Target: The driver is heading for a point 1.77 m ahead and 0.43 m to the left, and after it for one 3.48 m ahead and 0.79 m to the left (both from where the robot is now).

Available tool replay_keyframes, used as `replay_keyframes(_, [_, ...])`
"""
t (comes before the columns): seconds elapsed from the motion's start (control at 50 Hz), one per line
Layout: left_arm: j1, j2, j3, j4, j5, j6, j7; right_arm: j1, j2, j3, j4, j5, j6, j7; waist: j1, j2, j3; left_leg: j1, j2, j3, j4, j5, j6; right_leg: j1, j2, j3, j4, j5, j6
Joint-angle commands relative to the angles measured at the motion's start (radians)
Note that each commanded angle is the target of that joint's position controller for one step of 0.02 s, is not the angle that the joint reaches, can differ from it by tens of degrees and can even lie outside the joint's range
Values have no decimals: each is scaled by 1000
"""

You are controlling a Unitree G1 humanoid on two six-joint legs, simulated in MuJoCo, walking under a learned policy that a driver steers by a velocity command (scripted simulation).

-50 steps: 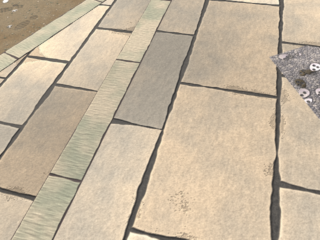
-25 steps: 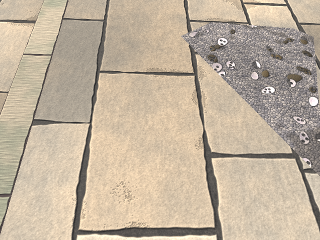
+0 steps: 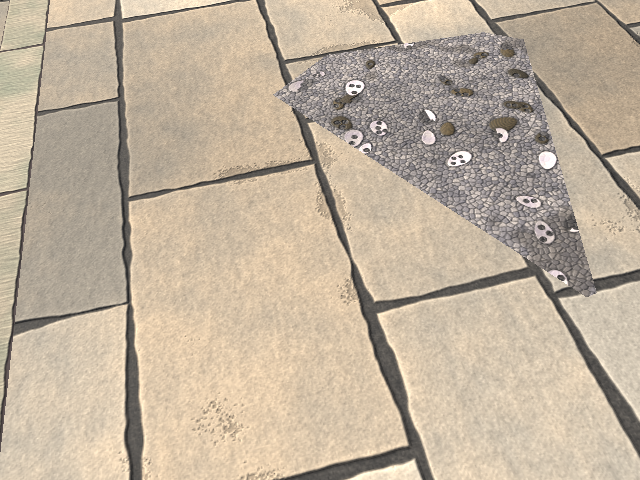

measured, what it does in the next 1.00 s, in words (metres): walks ahead: left foot, then right foot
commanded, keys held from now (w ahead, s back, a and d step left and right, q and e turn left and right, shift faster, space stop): no key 0.06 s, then w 0.94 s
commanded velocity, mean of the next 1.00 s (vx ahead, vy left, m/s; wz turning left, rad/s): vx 0.35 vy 0.00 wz -0.03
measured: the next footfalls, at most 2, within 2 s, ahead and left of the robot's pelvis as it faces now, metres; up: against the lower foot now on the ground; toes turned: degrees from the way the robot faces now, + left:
left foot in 0.20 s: +0.01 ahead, +0.11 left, +0.00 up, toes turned +0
right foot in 0.62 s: +0.31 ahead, -0.12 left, +0.00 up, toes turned -4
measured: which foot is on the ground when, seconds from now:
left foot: up 0.00-0.18, down 0.20-0.62, up 0.64-1.00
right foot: down 0.00-0.22, up 0.24-0.60, down 0.62-1.00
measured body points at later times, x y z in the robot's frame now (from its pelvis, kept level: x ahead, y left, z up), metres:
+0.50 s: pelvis +0.09 +0.00 +0.00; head +0.11 +0.01 +0.45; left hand +0.25 +0.25 -0.12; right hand +0.00 -0.25 -0.14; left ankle -0.03 +0.11 -0.74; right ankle +0.19 -0.12 -0.70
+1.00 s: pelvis +0.34 -0.05 +0.00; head +0.37 -0.06 +0.45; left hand +0.28 +0.19 -0.14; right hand +0.49 -0.29 -0.13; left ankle +0.50 +0.09 -0.69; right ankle +0.27 -0.11 -0.74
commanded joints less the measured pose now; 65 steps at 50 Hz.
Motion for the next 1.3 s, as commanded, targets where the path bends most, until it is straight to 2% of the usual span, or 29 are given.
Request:
replay_keyframes(0.02, [-7,138,25,-22,-6,-19,12,36,-69,-16,-14,-1,-9,-2,11,-167,-75,2,1,-15,4,9,-18,64,-232,150,-90,525,-125])
replay_keyframes(0.06, [-5,139,24,-1,-3,-19,13,13,-50,-9,-5,5,-8,-8,25,-172,-65,30,-3,-8,-84,17,-20,55,-227,157,-82,454,-124])
replay_keyframes(0.14, [63,208,58,51,-2,6,9,3,-69,-11,12,-19,-27,-6,51,-195,-13,27,-41,60,-181,9,12,6,-231,295,-190,-335,-150])
replay_keyframes(0.2, [1,166,59,42,-11,4,-1,113,-33,-3,66,-21,-58,-6,-22,-121,42,247,-20,17,-352,42,86,-216,-197,287,-136,-475,-120])
replay_keyframes(0.22, [-77,122,49,8,-12,-8,-6,208,-78,-12,95,-23,-70,-11,-74,-11,41,355,81,-142,-446,-85,134,-364,-127,197,11,-413,-79])
replay_keyframes(0.24, [-164,79,38,-34,-14,-22,-13,295,-153,-34,130,-8,-80,-11,-111,164,64,391,238,-434,-619,-326,211,-502,18,8,252,-277,-30])
replay_keyframes(0.26, [-208,123,47,-57,11,-35,-14,293,-167,-41,143,-16,-86,-7,-106,148,149,355,357,-565,-693,-323,258,-595,-8,-13,383,-257,-24])
replay_keyframes(0.28, [-165,139,55,-38,14,-46,-21,235,-130,-34,132,-16,-94,-5,-53,63,158,330,341,-528,-690,-273,263,-590,-47,24,455,-196,-22])
replay_keyframes(0.32, [-78,144,61,6,12,-58,-42,158,-103,-29,112,-6,-111,-3,0,53,109,357,262,-388,-694,-119,222,-561,-79,10,501,-110,-7])
replay_keyframes(0.4, [-129,101,52,-3,19,-56,-60,215,-61,-20,156,-1,-138,1,-16,51,68,372,188,-202,-669,197,205,-559,-94,-57,490,8,32])
replay_keyframes(0.54, [-228,97,41,-59,9,-54,-55,253,-95,-25,197,-6,-143,2,-27,86,81,292,203,-100,-603,523,182,-362,-73,-115,232,55,9])
replay_keyframes(0.58, [-133,118,53,-35,8,-59,-43,224,-111,-28,198,-3,-140,2,28,81,47,283,214,-78,-499,739,160,-213,-37,-127,183,38,-25])
replay_keyframes(0.6, [-6,131,65,8,9,-66,-35,206,-116,-29,199,0,-137,3,88,51,-13,272,187,-39,-342,875,141,-65,-8,-136,125,56,-44])
replay_keyframes(0.62, [160,166,83,66,18,-77,-24,208,-104,-25,196,0,-135,5,148,7,-113,187,135,5,-127,851,121,151,-13,-118,102,34,-66])
replay_keyframes(0.64, [323,259,108,88,42,-85,-10,229,-30,-4,157,13,-134,11,189,-146,-247,-59,60,51,216,501,85,407,-286,229,24,-242,-132])
replay_keyframes(0.66, [357,319,116,103,29,-80,-15,279,18,0,144,18,-135,12,152,-297,-318,-261,-94,-9,463,-101,77,454,-478,695,-180,-367,-213])
replay_keyframes(0.68, [249,266,107,99,3,-76,-17,202,-59,-23,139,3,-130,10,110,-183,-175,-325,-27,-92,545,-27,101,319,-435,644,-202,-412,-199])
replay_keyframes(0.7, [144,192,89,76,-3,-81,-20,146,-63,-25,124,1,-135,18,73,-117,-64,-325,22,-77,516,83,111,181,-398,488,-206,-329,-181])
replay_keyframes(0.76, [89,93,60,92,-3,-107,-21,145,-12,-18,139,-18,-120,32,3,-118,-18,-200,82,-53,397,179,93,-1,-275,223,-254,3,-130])
replay_keyframes(0.86, [212,103,58,153,-8,-129,-15,-1,2,-18,95,-23,-92,47,7,-94,26,-326,100,-3,291,283,50,29,-253,116,-308,162,-155])
replay_keyframes(1.04, [361,98,47,224,-3,-124,-1,-314,22,3,-15,-11,-103,47,81,-98,63,-333,40,82,-112,448,49,187,-242,17,-274,461,-138])
replay_keyframes(1.1, [346,98,45,240,6,-117,10,-282,19,1,-13,-13,-118,38,52,-101,53,-251,-4,97,-184,379,89,257,-251,-12,-161,754,-117])
replay_keyframes(1.14, [320,112,47,243,7,-114,14,-82,-9,-14,58,-17,-138,20,-20,-121,-49,-33,-72,107,-240,371,122,268,-224,-21,64,990,-79])
replay_keyframes(1.16, [304,117,47,242,-8,-113,14,61,-31,-24,106,-30,-153,10,-84,-106,-119,167,-45,92,-325,530,142,187,-187,-48,246,887,-52])
replay_keyframes(1.18, [313,87,37,211,-27,-118,15,208,-113,-43,138,-54,-161,-1,-113,-26,-251,446,166,-92,-245,874,184,-19,-129,-74,520,482,-27])
replay_keyframes(1.2, [512,-21,19,238,-78,-106,13,217,-182,-59,144,-40,-152,6,-31,197,-443,730,473,-467,-220,1304,399,-303,49,-70,908,-423,10])
replay_keyframes(1.22, [435,93,51,255,-40,-91,24,184,-139,-58,128,14,-138,12,-47,-10,-433,610,401,-431,-264,1259,381,-302,20,72,947,-343,4])
replay_keyframes(1.26, [282,55,49,214,-11,-92,18,-7,-16,-19,108,13,-137,7,12,-9,-155,327,310,-234,-382,1094,304,-345,-53,54,844,-226,13])
replay_keyframes(1.3, [284,35,52,221,16,-63,6,-24,34,0,127,14,-140,-5,56,6,-96,155,240,-124,-447,1030,249,-238,-78,43,741,-170,31])
Keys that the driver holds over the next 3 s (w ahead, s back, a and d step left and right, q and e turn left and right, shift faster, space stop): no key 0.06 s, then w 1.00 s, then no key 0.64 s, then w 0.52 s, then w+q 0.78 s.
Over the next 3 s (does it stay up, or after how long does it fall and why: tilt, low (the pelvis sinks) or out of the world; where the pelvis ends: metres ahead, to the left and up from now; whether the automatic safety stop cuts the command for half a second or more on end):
stays up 1.11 0.03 -0.03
